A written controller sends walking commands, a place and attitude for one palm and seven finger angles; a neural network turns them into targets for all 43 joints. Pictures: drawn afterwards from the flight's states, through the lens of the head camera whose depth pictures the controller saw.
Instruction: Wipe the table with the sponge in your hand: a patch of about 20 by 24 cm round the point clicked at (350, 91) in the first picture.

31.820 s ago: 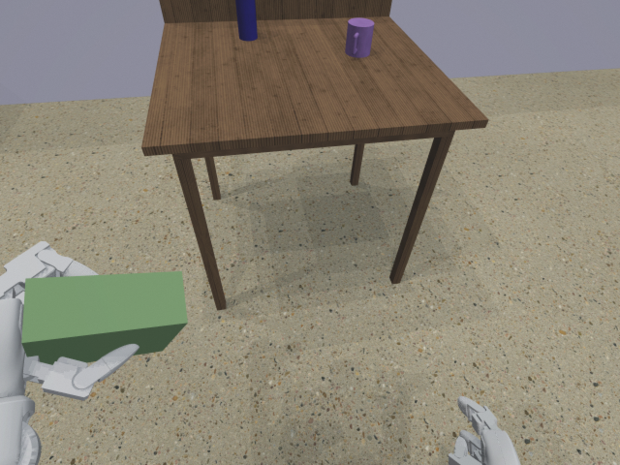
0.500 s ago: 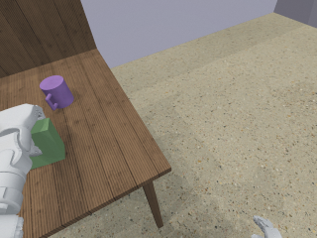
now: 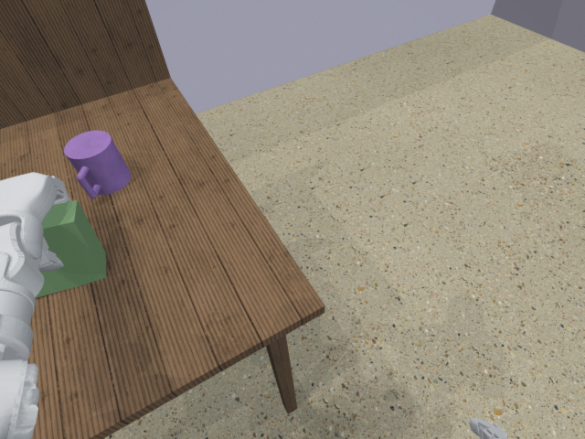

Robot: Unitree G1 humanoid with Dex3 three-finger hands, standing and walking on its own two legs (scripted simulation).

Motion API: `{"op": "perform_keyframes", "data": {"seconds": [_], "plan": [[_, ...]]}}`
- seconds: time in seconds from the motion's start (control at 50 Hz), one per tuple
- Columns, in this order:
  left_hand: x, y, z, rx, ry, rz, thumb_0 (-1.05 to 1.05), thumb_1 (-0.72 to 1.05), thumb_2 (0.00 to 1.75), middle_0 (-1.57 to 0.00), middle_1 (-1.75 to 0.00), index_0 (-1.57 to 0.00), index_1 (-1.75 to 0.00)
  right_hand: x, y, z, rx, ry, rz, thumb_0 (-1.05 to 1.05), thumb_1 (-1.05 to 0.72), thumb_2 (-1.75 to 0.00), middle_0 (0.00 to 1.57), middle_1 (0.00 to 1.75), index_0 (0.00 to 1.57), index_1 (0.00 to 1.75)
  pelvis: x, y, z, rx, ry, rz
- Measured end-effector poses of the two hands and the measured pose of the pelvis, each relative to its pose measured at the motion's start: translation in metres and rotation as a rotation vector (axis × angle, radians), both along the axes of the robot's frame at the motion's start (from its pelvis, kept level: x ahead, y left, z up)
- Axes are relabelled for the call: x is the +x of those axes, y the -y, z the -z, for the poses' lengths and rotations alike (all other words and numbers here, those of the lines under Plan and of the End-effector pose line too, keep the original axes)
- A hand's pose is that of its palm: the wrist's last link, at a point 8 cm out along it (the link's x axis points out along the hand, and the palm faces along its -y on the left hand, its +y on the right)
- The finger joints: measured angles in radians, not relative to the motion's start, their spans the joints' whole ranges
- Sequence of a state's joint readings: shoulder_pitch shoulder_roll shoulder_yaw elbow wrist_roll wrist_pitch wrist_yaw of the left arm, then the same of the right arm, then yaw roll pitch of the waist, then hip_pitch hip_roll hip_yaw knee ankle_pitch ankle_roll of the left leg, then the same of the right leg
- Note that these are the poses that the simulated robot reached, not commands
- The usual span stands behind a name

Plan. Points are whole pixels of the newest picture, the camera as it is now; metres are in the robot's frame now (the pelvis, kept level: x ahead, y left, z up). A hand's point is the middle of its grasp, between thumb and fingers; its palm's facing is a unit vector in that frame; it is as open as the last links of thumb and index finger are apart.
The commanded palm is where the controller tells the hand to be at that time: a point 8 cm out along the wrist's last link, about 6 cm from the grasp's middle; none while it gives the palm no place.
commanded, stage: slide back across to the first lane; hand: left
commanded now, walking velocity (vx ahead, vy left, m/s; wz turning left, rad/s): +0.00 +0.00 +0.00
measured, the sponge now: (54, 260) +0.35 +0.38 +0.04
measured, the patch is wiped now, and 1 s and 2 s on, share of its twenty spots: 1.00 1.00 1.00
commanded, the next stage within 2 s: wipe back along the first lane in 0.62 s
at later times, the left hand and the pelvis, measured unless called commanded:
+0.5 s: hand out of the picture +0.36 +0.44 +0.10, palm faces -0.07 -0.06 -1.00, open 9.5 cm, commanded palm +0.32 +0.44 +0.14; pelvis +0.02 +0.05 +0.01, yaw +0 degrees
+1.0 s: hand out of the picture +0.32 +0.44 +0.10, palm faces +0.00 -0.05 -1.00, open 9.5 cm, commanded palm +0.28 +0.42 +0.13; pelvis +0.05 +0.08 +0.01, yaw +2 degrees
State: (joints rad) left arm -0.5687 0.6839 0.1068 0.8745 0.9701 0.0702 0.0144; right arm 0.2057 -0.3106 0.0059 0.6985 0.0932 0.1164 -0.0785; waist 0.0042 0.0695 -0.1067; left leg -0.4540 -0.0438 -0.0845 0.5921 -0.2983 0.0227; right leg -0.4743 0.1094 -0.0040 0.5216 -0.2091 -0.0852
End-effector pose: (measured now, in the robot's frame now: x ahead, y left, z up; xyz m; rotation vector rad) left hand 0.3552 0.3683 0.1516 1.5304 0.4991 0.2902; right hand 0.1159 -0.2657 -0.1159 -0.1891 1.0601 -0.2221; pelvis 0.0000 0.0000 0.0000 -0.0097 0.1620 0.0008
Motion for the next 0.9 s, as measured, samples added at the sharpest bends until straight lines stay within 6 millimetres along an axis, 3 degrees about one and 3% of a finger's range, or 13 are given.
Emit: {"op": "perform_keyframes", "data": {"seconds": [0.12, 0.24, 0.5, 0.7, 0.9], "plan": [[-0.003, -0.008, -0.001, -0.01, 0.048, 0.021, 0.0, -0.55, 1.1, -0.82, -1.33, -0.86, -1.41, -0.01, -0.009, 0.0, 0.004, -0.019, 0.031, 0.01, -0.91, -0.9, 0.2, 0.3, 0.2, 0.3, 0.003, -0.011, -0.002, -0.003, 0.01, 0.013], [-0.011, -0.024, -0.002, -0.025, 0.092, -0.012, 0.0, -0.53, 1.1, -0.8, -1.35, -0.84, -1.43, -0.003, -0.023, -0.004, 0.011, -0.01, 0.026, 0.01, -0.91, -0.9, 0.2, 0.3, 0.2, 0.3, 0.007, -0.022, -0.004, -0.007, 0.033, 0.009], [-0.013, -0.061, -0.002, -0.026, 0.061, -0.021, -0.01, -0.51, 1.09, -0.78, -1.37, -0.82, -1.46, 0.053, -0.058, -0.023, 0.007, 0.073, -0.051, 0.01, -0.91, -0.9, 0.21, 0.3, 0.2, 0.3, 0.025, -0.047, -0.008, -0.024, 0.045, -0.002], [-0.026, -0.07, -0.001, -0.024, 0.111, -0.001, -0.01, -0.5, 1.09, -0.77, -1.38, -0.81, -1.47, 0.093, -0.088, -0.026, 0.032, 0.097, -0.121, 0.01, -0.91, -0.9, 0.2, 0.3, 0.2, 0.3, 0.039, -0.065, -0.009, -0.033, 0.045, -0.015], [-0.042, -0.072, -0.001, -0.017, 0.12, -0.028, -0.02, -0.48, 1.08, -0.75, -1.39, -0.79, -1.48, 0.116, -0.113, -0.029, 0.069, 0.139, -0.182, 0.01, -0.91, -0.9, 0.2, 0.3, 0.2, 0.3, 0.045, -0.075, -0.011, -0.039, 0.054, -0.034]]}}
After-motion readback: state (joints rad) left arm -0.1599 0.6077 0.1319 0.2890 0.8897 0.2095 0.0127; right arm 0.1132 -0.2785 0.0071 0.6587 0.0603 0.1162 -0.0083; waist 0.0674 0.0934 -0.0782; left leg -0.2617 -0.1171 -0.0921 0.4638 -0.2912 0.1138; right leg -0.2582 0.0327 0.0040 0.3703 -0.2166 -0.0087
